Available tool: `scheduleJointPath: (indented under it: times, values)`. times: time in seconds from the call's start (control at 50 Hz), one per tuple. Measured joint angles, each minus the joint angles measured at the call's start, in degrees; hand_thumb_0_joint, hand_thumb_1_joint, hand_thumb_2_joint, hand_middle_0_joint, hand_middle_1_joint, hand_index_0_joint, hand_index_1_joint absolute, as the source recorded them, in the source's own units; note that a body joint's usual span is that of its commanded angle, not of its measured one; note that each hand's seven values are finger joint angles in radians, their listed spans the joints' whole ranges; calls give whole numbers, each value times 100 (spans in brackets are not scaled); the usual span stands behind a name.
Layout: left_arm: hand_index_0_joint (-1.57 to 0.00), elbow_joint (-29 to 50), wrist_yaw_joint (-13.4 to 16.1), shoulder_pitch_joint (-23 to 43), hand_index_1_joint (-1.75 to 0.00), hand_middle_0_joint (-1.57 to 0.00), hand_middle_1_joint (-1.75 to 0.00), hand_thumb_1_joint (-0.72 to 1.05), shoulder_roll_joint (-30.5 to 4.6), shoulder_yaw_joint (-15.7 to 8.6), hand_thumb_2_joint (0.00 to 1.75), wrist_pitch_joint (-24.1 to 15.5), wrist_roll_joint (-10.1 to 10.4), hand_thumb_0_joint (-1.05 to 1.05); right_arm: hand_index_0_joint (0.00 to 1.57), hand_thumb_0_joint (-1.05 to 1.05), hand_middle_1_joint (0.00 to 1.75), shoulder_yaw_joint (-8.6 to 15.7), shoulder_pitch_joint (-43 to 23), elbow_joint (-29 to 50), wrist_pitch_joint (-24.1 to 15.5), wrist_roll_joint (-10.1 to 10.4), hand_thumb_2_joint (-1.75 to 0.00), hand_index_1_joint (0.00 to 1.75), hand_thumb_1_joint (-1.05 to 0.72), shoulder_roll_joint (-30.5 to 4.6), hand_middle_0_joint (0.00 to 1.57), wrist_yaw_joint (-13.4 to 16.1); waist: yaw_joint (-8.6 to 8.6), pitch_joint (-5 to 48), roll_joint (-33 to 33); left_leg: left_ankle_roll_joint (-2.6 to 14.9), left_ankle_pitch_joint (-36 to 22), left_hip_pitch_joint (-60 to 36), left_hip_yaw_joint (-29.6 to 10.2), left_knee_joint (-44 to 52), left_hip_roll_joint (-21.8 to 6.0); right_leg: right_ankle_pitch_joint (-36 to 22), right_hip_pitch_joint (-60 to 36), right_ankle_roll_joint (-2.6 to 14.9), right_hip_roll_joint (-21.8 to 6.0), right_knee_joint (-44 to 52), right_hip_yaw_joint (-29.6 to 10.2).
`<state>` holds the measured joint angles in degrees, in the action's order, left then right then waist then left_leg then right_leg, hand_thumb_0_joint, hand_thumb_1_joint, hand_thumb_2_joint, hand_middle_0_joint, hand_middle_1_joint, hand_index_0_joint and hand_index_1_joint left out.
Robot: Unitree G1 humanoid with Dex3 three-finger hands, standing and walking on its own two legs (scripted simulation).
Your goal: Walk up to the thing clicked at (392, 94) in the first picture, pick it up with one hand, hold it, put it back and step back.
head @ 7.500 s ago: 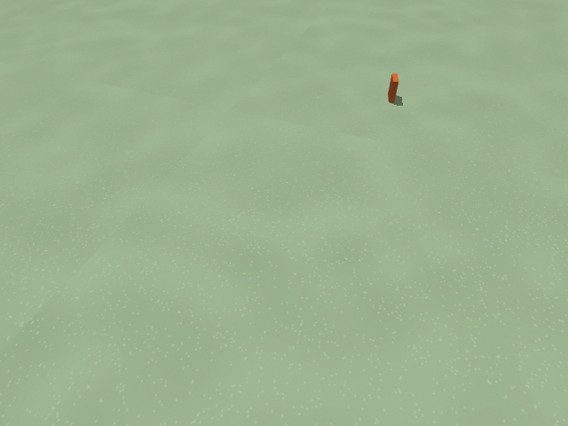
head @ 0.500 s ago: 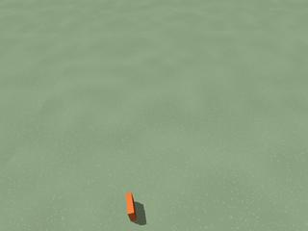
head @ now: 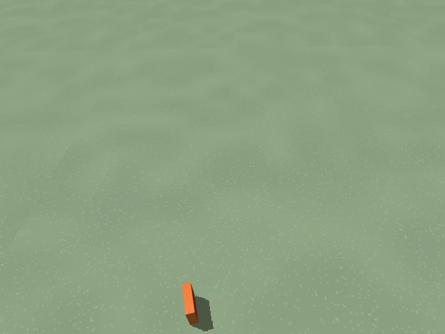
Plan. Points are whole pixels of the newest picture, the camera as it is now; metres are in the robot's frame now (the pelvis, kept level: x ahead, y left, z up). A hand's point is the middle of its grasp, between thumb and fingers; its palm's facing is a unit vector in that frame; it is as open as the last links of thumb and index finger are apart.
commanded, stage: stand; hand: left
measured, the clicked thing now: (190, 303) +0.41 +0.19 -0.71
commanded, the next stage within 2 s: go down in 1.82 s
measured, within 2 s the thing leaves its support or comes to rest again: neither
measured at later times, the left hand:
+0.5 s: hand out of the picture +0.09 +0.25 -0.15, palm faces -0.03 -0.94 -0.35, open 7.4 cm
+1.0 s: hand out of the picture +0.08 +0.24 -0.15, palm faces -0.03 -0.94 -0.35, open 7.4 cm
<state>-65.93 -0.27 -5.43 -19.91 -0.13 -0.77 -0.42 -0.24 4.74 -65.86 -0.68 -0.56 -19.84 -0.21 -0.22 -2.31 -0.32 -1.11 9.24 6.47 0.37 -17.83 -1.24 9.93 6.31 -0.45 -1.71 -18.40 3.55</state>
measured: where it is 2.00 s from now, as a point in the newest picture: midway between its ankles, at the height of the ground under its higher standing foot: outside the picture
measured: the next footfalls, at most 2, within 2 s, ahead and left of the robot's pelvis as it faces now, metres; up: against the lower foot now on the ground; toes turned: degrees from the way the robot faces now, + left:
none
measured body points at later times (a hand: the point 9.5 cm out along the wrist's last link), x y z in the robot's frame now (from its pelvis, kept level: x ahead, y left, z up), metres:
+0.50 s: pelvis +0.01 -0.01 +0.00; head +0.01 -0.01 +0.45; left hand +0.09 +0.29 -0.13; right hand +0.07 -0.31 -0.14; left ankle +0.01 +0.13 -0.75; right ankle +0.00 -0.12 -0.75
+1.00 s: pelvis +0.00 -0.01 +0.00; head +0.00 -0.02 +0.45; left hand +0.08 +0.29 -0.13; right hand +0.07 -0.31 -0.14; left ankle +0.01 +0.13 -0.75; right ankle +0.00 -0.12 -0.75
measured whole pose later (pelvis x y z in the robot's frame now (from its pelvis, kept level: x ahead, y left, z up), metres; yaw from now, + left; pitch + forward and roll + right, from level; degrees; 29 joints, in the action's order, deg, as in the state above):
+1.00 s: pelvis +0.00 -0.01 +0.00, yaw -1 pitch -2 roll +0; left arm -65.2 -0.3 -6.5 -20.2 -0.2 -0.6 -0.4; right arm -0.4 6.7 -65.5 -0.5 -0.6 -20.2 -0.2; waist -0.3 -2.4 -0.5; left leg -2.1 9.2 5.6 0.5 -17.2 -2.5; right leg 10.0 5.8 0.6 -0.5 -18.1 3.4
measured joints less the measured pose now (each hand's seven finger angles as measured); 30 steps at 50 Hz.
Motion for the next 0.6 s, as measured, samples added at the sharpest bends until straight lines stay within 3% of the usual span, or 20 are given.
scheduleJointPath:
  times: [0.6]
  values:
    - [-20,80,11,-18,-30,-20,-30,91,-17,14,90,9,4,0,21,1,30,-12,107,20,13,-4,-90,30,-90,-17,20,14,-26,-1,-13,-71,31,-107,13,49,-82,43,-77,71,82,14,-12]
